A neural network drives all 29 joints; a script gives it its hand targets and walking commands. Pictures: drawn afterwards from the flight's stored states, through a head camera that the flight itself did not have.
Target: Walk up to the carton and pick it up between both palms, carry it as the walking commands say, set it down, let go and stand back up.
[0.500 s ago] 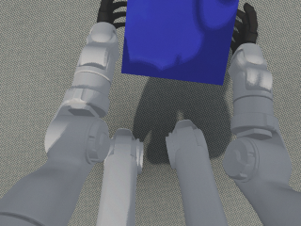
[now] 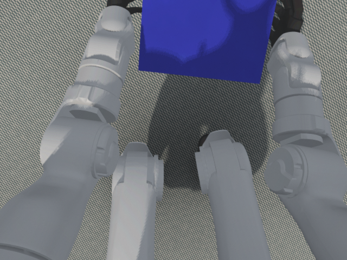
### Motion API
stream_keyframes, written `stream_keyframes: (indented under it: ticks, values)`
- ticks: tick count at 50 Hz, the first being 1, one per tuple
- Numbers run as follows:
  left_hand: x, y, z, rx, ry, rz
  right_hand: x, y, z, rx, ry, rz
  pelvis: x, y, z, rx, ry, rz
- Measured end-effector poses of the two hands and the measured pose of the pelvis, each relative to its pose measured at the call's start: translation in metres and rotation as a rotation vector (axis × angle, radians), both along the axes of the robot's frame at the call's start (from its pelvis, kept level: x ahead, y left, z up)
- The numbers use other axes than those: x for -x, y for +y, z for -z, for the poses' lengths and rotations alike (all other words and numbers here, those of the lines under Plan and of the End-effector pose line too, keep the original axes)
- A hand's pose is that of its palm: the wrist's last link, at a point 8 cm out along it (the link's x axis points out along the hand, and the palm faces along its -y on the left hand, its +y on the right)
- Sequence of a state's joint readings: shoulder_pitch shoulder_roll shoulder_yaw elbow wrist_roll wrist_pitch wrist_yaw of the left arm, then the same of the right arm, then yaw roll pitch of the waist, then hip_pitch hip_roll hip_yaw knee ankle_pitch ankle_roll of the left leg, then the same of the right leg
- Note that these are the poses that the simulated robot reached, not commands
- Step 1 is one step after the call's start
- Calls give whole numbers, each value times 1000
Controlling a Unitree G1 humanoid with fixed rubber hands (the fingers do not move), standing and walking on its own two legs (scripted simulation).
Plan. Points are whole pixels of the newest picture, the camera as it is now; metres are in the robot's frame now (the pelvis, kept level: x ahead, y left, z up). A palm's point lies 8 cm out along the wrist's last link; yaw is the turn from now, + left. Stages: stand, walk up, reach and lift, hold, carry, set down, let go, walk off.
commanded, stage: set down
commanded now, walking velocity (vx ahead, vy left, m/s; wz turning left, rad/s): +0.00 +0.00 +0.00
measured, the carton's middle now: (198, 29) +0.53 -0.09 -0.24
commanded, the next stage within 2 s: none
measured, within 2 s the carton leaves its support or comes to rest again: rests again in 0.66 s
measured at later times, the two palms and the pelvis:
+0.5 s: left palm (119, 15) +0.55 +0.06 -0.17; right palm (277, 40) +0.48 -0.23 -0.17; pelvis +0.00 +0.00 -0.01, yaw +0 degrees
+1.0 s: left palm (120, 17) +0.55 +0.06 -0.19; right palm (273, 44) +0.47 -0.23 -0.19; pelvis +0.00 +0.01 -0.02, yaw +0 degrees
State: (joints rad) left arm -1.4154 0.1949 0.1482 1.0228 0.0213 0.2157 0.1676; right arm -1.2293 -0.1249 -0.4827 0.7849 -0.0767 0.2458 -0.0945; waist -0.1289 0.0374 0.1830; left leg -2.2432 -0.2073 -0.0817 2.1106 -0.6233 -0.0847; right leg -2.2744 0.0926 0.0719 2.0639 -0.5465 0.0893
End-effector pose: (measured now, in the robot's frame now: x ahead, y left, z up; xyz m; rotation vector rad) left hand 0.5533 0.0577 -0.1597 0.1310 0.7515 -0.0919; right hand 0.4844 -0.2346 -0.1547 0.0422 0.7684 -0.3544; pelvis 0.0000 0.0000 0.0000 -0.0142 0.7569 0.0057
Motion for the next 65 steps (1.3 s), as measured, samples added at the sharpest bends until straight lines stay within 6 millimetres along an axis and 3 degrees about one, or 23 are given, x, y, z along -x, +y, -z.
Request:
stream_keyframes:
  ticks: [39, 65]
  values:
    - [4, 6, 28, -27, 36, 30, 11, 4, 34, -35, 39, -32, 1, 5, 15, 11, -60, -7]
    - [0, 7, 31, -19, 36, 51, 8, 2, 37, -48, 38, -51, 4, 6, 21, 17, -84, -5]
